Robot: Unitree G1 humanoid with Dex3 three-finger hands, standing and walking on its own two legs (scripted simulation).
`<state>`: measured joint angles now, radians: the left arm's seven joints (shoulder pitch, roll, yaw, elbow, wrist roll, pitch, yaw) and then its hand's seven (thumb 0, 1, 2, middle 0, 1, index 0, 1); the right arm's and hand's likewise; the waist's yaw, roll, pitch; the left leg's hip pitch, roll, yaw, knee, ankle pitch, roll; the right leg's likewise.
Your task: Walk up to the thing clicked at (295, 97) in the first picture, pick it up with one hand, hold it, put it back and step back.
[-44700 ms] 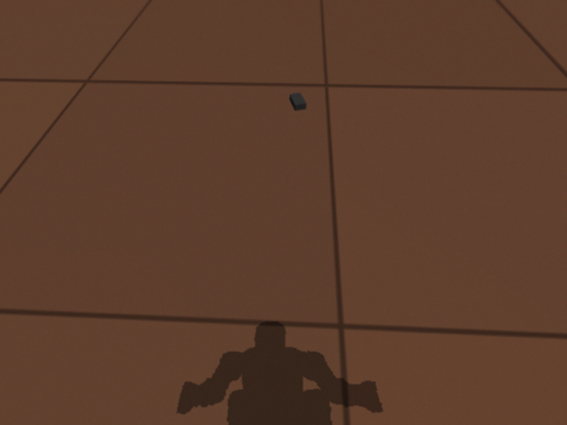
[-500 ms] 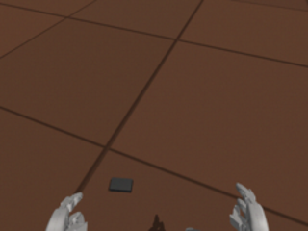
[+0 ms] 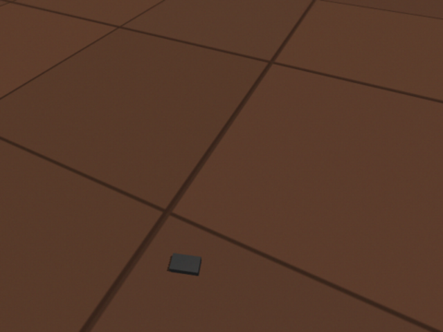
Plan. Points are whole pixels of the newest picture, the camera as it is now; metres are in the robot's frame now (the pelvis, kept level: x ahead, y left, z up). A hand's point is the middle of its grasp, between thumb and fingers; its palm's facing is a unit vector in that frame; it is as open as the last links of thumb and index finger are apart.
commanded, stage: stand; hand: left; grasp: from above
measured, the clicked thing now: (185, 264) +0.50 +0.19 -0.74
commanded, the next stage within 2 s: none
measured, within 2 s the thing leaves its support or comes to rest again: neither
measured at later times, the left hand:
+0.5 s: hand out of the picture +0.03 +0.23 -0.14, palm faces +0.05 -0.94 -0.33, open 7.4 cm
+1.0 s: hand out of the picture +0.06 +0.22 -0.13, palm faces +0.03 -0.94 -0.33, open 7.4 cm
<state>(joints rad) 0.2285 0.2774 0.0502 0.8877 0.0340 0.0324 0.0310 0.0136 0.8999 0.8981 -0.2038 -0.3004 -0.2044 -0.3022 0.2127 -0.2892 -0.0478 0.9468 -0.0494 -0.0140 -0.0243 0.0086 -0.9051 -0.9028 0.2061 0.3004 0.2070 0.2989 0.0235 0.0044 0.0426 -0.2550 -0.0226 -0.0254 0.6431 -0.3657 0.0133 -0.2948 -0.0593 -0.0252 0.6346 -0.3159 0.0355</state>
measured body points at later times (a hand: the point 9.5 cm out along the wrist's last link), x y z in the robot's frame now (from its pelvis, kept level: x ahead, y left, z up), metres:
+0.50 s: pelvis -0.01 -0.01 +0.02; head -0.02 -0.02 +0.47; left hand +0.03 +0.28 -0.12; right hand +0.05 -0.29 -0.12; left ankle -0.01 +0.11 -0.72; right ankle +0.01 -0.14 -0.72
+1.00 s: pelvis +0.00 -0.02 +0.02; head +0.00 -0.03 +0.47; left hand +0.06 +0.27 -0.11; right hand +0.06 -0.31 -0.12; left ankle -0.01 +0.11 -0.72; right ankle +0.01 -0.14 -0.72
